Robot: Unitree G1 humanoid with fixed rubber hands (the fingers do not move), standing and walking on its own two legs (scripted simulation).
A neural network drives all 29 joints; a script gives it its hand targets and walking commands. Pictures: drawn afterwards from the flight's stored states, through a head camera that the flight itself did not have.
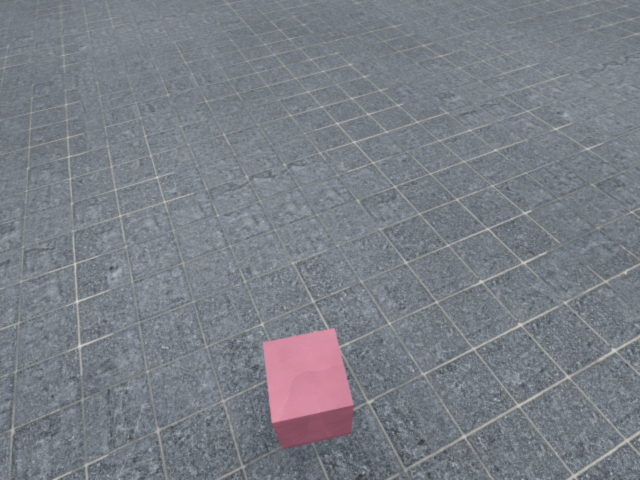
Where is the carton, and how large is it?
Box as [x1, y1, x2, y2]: [263, 328, 353, 448]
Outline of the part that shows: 334,328 263,342 271,420 283,448 348,434 351,431 353,404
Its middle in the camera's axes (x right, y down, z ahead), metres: -0.03 +0.43 +1.10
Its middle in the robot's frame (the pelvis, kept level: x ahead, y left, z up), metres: +0.46 +0.07 -0.63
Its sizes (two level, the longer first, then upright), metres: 0.210 0.200 0.250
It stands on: the floor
